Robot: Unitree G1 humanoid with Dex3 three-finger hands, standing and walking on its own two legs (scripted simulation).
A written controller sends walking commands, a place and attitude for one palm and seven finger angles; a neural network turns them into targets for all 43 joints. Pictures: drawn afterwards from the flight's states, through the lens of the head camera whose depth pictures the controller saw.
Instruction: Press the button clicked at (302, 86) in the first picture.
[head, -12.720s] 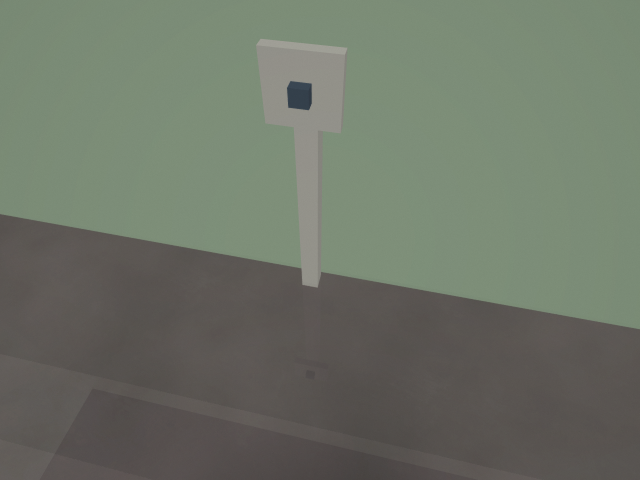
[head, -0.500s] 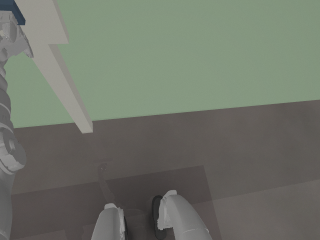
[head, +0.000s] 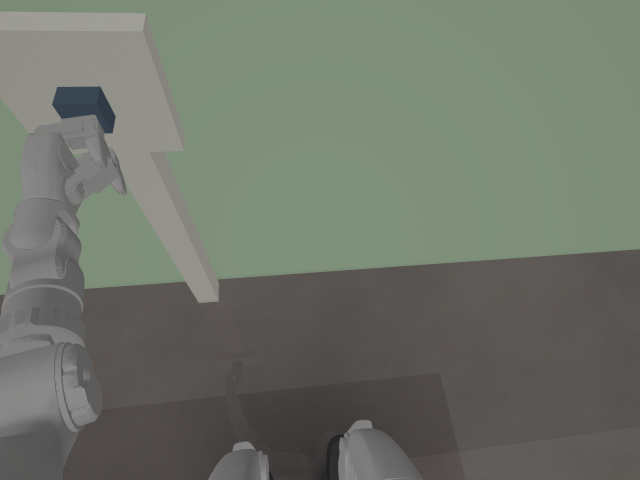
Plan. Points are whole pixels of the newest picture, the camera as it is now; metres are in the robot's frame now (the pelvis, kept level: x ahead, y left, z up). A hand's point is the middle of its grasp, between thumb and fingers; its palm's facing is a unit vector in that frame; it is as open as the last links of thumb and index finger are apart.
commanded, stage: pull the fist back off the button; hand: left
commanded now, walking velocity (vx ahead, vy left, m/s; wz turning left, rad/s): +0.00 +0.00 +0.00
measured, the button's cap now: (86, 108) +0.54 +0.25 +0.10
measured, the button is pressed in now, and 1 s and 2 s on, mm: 0 0 0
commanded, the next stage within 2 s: draw the hand back to the body in 0.44 s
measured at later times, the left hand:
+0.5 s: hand (98, 220) +0.41 +0.23 +0.06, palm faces +0.08 -1.00 -0.01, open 3.1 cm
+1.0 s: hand (38, 274) +0.32 +0.23 +0.13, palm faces +0.08 -1.00 -0.05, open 3.1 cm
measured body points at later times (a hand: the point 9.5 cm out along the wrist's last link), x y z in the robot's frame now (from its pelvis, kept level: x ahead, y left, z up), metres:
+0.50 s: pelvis +0.02 +0.00 +0.01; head +0.12 +0.02 +0.45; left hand +0.40 +0.28 +0.06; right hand +0.15 -0.25 -0.10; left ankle -0.01 +0.09 -0.68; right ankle +0.05 -0.11 -0.68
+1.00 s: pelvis +0.02 +0.00 +0.03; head +0.04 -0.01 +0.48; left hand +0.30 +0.28 +0.13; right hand +0.16 -0.24 -0.06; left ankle -0.02 +0.09 -0.68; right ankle +0.05 -0.11 -0.68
